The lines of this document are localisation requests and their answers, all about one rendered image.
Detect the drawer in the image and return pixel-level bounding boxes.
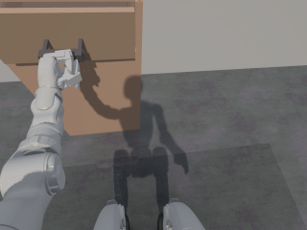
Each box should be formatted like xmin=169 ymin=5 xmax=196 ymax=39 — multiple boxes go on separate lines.
xmin=0 ymin=1 xmax=135 ymax=64

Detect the handle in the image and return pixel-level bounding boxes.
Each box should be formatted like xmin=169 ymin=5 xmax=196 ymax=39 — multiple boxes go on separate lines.
xmin=37 ymin=38 xmax=84 ymax=62

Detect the right robot shin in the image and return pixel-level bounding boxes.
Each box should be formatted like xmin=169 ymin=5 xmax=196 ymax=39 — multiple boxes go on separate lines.
xmin=163 ymin=198 xmax=179 ymax=230

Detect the robot left upper arm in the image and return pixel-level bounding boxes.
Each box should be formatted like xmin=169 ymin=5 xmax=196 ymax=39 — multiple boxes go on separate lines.
xmin=0 ymin=152 xmax=65 ymax=230

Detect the cabinet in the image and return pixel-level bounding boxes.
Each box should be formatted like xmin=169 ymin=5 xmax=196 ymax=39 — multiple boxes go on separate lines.
xmin=0 ymin=0 xmax=143 ymax=136

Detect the right robot thigh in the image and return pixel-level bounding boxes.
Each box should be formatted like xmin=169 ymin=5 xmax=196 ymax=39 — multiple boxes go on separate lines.
xmin=163 ymin=202 xmax=205 ymax=230

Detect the robot left hand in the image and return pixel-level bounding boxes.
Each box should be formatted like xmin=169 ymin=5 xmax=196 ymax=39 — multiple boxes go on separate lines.
xmin=37 ymin=49 xmax=83 ymax=94

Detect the robot left forearm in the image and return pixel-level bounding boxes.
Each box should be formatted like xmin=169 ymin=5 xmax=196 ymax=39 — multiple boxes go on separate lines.
xmin=0 ymin=86 xmax=65 ymax=197

